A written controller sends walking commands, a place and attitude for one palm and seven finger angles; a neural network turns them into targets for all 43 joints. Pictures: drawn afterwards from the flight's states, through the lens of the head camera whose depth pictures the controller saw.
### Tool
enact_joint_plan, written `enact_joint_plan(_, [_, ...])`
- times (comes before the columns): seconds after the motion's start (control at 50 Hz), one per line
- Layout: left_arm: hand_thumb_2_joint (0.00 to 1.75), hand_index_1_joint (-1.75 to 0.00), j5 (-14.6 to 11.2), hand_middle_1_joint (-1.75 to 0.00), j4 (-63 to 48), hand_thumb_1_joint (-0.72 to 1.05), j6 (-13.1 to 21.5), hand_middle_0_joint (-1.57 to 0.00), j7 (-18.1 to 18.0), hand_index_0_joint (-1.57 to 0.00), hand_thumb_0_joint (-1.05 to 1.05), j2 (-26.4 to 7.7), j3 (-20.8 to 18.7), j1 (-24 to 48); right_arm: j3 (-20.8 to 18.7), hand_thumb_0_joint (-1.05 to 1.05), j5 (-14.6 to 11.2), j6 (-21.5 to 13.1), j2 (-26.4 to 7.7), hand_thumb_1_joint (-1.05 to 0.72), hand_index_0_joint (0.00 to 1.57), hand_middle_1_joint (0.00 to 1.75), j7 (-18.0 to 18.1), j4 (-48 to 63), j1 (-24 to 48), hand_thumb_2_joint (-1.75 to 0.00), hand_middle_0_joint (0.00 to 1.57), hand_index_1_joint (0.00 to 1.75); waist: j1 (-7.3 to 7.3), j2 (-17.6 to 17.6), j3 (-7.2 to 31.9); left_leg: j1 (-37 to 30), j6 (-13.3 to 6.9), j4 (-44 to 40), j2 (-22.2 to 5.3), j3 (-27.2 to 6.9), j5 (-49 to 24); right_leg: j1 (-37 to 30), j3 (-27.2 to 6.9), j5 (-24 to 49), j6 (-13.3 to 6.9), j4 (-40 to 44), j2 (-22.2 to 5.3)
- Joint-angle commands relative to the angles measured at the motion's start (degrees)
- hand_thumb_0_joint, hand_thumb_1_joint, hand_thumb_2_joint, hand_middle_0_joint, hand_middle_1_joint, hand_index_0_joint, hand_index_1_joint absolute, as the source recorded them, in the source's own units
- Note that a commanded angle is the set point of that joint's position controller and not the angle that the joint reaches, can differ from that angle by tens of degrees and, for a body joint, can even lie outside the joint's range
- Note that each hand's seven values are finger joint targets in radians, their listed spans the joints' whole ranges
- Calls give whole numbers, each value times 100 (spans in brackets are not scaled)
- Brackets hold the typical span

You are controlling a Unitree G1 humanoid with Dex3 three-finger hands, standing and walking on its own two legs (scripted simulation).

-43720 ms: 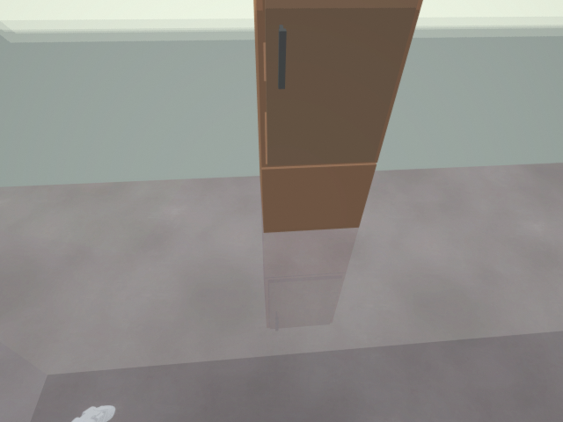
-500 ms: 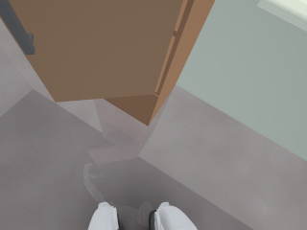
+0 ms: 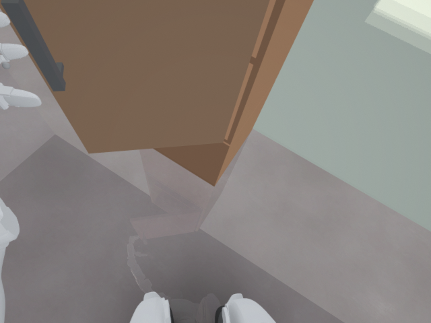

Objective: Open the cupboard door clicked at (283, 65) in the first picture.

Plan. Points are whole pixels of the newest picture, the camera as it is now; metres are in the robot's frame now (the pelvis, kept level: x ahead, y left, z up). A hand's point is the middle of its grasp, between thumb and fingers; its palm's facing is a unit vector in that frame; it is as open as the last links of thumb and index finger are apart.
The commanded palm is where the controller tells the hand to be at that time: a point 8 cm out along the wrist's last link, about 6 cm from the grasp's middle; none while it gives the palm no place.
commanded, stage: slide the fingers in behind the handle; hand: left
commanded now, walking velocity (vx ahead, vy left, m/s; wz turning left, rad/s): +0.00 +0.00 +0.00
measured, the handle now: (40, 41) +0.57 +0.24 +0.12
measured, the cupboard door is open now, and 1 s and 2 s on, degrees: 41 41 41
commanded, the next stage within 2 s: close the thumb around the handle in 1.12 s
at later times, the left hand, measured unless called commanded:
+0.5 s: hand (35, 69) +0.51 +0.24 +0.12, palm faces +0.07 -1.00 +0.01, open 14.0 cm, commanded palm +0.49 +0.28 +0.11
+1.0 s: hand (42, 67) +0.51 +0.23 +0.12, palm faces +0.10 -1.00 -0.02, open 14.0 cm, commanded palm +0.49 +0.27 +0.11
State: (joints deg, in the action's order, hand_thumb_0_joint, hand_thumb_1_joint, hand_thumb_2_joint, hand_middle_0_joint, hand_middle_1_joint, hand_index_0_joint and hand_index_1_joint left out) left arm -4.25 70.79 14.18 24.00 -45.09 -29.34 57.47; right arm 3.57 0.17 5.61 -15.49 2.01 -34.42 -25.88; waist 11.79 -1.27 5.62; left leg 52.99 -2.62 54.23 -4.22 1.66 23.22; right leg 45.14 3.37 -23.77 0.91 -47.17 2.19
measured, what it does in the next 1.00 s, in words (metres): stands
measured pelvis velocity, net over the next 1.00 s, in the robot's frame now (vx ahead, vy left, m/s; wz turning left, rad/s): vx -0.01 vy -0.02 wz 0.01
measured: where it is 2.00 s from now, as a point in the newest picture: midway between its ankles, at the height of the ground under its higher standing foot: outside the picture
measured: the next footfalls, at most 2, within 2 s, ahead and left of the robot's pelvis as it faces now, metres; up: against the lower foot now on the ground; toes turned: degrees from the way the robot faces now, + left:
none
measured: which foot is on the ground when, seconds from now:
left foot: down 0.00-1.00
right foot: down 0.00-1.00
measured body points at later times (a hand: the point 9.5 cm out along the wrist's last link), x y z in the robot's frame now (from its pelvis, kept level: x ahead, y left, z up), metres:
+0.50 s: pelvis -0.01 -0.02 +0.00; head +0.11 +0.01 +0.43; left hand +0.50 +0.29 +0.12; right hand -0.03 -0.29 -0.10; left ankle +0.02 +0.08 -0.69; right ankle -0.02 -0.14 -0.69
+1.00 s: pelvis -0.01 -0.02 +0.00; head +0.11 +0.00 +0.44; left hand +0.50 +0.28 +0.13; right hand -0.03 -0.29 -0.10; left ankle +0.02 +0.08 -0.69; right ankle -0.02 -0.14 -0.69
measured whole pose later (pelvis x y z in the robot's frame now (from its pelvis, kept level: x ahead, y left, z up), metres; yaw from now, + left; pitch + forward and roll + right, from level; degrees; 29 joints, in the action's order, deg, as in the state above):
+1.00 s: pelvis -0.01 -0.02 +0.00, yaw +1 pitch +19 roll -3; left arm -4.6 72.0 17.6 17.9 -39.5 -26.7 56.1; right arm 2.6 -0.4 4.4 -15.5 1.6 -35.9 -25.6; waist 11.3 -1.6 5.3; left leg 49.8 -1.1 52.4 -4.5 1.6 21.9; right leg 43.3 3.2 -23.9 -0.6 -47.9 2.6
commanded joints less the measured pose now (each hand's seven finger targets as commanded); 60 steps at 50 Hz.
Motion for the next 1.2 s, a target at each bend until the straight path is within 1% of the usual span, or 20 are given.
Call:
enact_joint_plan(0.0, [30,-120,-244,-120,-1458,-50,468,-30,-105,-30,0,-1205,76,2216,-497,0,29,-41,-1204,-90,20,30,15,138,-1097,-90,20,30,-120,-1532,2815,-3969,225,-408,-6,-735,-3607,217,108,1894,-178,396,312])
enact_joint_plan(0.08, [30,-120,-253,-120,-1087,-50,332,-30,-202,-30,0,-1063,150,2180,-489,0,-1,-37,-1221,-90,20,30,28,149,-1017,-90,20,30,-67,-1144,2288,-3433,145,-547,48,-652,-2830,125,87,1712,-163,469,271])
enact_joint_plan(0.14, [30,-120,-191,-120,-1008,-50,349,-30,-341,-30,0,-1319,11,2341,-469,0,-13,-70,-1243,-90,20,30,49,164,-990,-90,20,30,-40,-819,2090,-3019,75,-602,93,-594,-2284,-62,19,1576,-153,509,247])
enact_joint_plan(0.16, [30,-120,-168,-120,-1063,-50,430,-30,-390,-30,0,-1497,-138,2325,-458,0,0,-87,-1252,-90,20,30,63,180,-992,-90,20,30,-100,-814,2167,-2952,60,-571,121,-568,-2337,-187,-12,1669,-172,472,242])
enact_joint_plan(0.28, [30,-120,-107,-120,-1200,-50,777,-30,-435,-30,0,-1214,175,2754,-456,0,-6,-170,-1206,-90,20,30,63,102,-921,-90,20,30,36,-1136,2439,-3181,91,-503,108,-598,-2176,0,-69,1492,-160,438,225])
enact_joint_plan(0.42, [30,-120,-158,-120,-794,-50,508,-30,-342,-30,0,-1146,243,2704,-438,0,-35,-205,-1212,-90,20,30,101,28,-953,-90,20,30,49,-984,2397,-2860,38,-478,142,-525,-1967,-148,-105,1520,-131,476,197])
enact_joint_plan(0.48, [30,-120,-109,-120,-1075,-50,546,-30,-456,-30,0,-1394,73,2831,-440,0,-16,-211,-1210,-90,20,30,101,47,-998,-90,20,30,-10,-1076,2629,-2913,32,-470,144,-519,-2184,-310,-127,1734,-129,431,197])
enact_joint_plan(0.52, [30,-120,-124,-120,-1119,-50,582,-30,-515,-30,0,-1003,309,2830,-450,0,-5,-231,-1166,-90,20,30,68,45,-981,-90,20,30,47,-1112,2529,-2984,42,-475,147,-508,-2122,-193,-108,1644,-124,476,212])
enact_joint_plan(0.54, [30,-120,-114,-120,-1225,-50,631,-30,-560,-30,0,-1251,99,2809,-465,0,8,-233,-1186,-90,20,30,69,21,-996,-90,20,30,-15,-1095,2618,-2971,42,-459,133,-505,-2145,-286,-124,1678,-127,466,214])
enact_joint_plan(0.58, [30,-120,-153,-120,-1293,-50,700,-30,-585,-30,0,-1267,19,2663,-479,0,9,-218,-1189,-90,20,30,54,32,-1020,-90,20,30,-68,-1090,2782,-3047,44,-460,147,-490,-2342,-450,-138,1892,-139,439,226])
enact_joint_plan(0.62, [30,-120,-175,-120,-1130,-50,636,-30,-584,-30,0,-988,186,2522,-481,0,-7,-219,-1167,-90,20,30,32,42,-988,-90,20,30,-18,-941,2574,-2895,29,-487,160,-438,-2172,-425,-133,1821,-117,485,224])
enact_joint_plan(0.66, [30,-120,-148,-120,-1085,-50,596,-30,-614,-30,0,-1019,146,2492,-479,0,-2,-208,-1162,-90,20,30,41,32,-1016,-90,20,30,-35,-848,2469,-2767,5,-510,177,-419,-2149,-541,-137,1883,-123,483,221])
enact_joint_plan(0.68, [30,-120,-124,-120,-1019,-50,550,-30,-619,-30,0,-910,238,2396,-481,0,-16,-204,-1148,-90,20,30,26,58,-988,-90,20,30,-71,-1007,2457,-2771,21,-527,189,-400,-2131,-502,-148,1872,-122,494,214])
enact_joint_plan(0.72, [30,-120,-103,-120,-983,-50,501,-30,-675,-30,0,-1029,170,2448,-480,0,-17,-204,-1166,-90,20,30,27,52,-993,-90,20,30,-34,-828,2301,-2630,5,-551,174,-386,-1957,-497,-153,1761,-102,536,208])
enact_joint_plan(0.76, [30,-120,-80,-120,-1076,-50,564,-30,-729,-30,0,-1455,-169,2387,-472,0,-7,-200,-1188,-90,20,30,46,76,-1028,-90,20,30,-136,-792,2412,-2535,-15,-532,199,-365,-2116,-748,-195,1985,-124,484,209])
enact_joint_plan(0.88, [30,-120,-86,-120,-1226,-50,807,-30,-673,-30,0,-1258,-46,2318,-494,0,-24,-212,-1133,-90,20,30,27,97,-953,-90,20,30,-134,-857,2595,-2705,11,-505,201,-344,-2209,-805,-216,2131,-108,453,212])
enact_joint_plan(0.94, [30,-120,-146,-120,-1066,-50,712,-30,-563,-30,0,-766,342,2355,-504,0,-48,-211,-1126,-90,20,30,33,56,-923,-90,20,30,-1,-874,2328,-2796,23,-538,183,-371,-2079,-499,-168,1908,-109,518,210])
enact_joint_plan(1.0, [30,-120,-219,-120,-1066,-50,654,-30,-516,-30,0,-845,270,2496,-509,0,-39,-212,-1169,-90,20,30,53,-4,-951,-90,20,30,-2,-912,2351,-2954,35,-551,160,-440,-2119,-380,-134,1814,-128,526,207])
enact_joint_plan(1.06, [30,-120,-273,-120,-1201,-50,670,-30,-549,-30,0,-651,307,2463,-519,0,-15,-235,-1147,-90,20,30,49,4,-974,-90,20,30,-34,-899,2512,-3102,28,-529,179,-465,-2371,-393,-121,1960,-150,484,214])
enact_joint_plan(1.18, [30,-120,-155,-120,-1178,-50,736,-30,-722,-30,0,-1006,66,2333,-512,0,-21,-213,-1153,-90,20,30,29,20,-898,-90,20,30,-124,-916,2510,-2992,49,-507,177,-448,-2419,-488,-143,2041,-139,431,195])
